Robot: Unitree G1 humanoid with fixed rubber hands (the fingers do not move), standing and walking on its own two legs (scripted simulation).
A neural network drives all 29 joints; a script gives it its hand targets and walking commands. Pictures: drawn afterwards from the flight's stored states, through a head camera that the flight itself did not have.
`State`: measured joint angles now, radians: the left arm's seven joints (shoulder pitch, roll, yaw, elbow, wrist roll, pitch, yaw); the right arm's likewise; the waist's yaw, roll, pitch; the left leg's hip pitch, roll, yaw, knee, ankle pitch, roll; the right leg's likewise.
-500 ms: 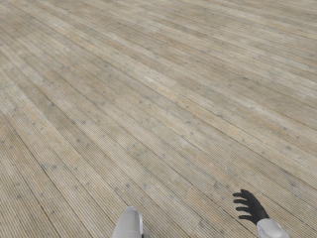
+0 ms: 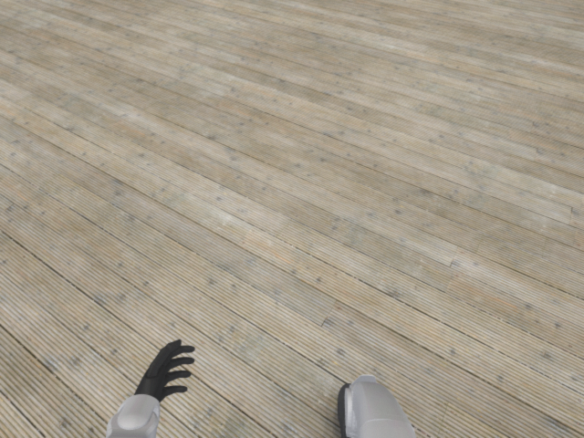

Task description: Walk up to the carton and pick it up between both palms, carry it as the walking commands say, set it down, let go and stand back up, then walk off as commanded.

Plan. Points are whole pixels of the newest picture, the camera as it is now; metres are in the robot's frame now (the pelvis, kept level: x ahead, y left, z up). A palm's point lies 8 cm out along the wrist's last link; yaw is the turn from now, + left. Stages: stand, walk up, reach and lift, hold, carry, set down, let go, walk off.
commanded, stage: walk off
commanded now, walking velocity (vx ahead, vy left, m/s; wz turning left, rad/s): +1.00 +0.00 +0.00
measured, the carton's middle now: out of the picture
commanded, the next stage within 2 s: stand in 1.04 s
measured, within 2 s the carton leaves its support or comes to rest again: neither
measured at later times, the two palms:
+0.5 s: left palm (173, 318) +0.36 +0.20 -0.12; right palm (359, 145) +0.74 -0.23 -0.08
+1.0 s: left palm (201, 60) +1.25 +0.19 -0.09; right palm (347, 131) +0.86 -0.23 -0.13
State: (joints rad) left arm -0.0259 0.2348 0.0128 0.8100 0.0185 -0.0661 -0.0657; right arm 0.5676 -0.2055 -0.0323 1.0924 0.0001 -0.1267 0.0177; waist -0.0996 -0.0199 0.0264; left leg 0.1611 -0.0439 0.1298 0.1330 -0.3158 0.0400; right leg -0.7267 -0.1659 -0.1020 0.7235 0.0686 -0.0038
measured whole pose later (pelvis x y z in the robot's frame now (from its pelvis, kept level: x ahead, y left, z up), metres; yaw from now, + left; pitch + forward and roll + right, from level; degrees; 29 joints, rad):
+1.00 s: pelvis +1.00 +0.00 -0.02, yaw +1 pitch +2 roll -1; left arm -0.09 0.22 -0.01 0.78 0.02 -0.07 -0.05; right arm 0.57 -0.20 -0.02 1.09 0.00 -0.12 0.01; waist -0.11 0.00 0.05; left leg 0.31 0.00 0.12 0.05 -0.37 0.01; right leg -0.66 -0.08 -0.16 0.56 0.05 -0.05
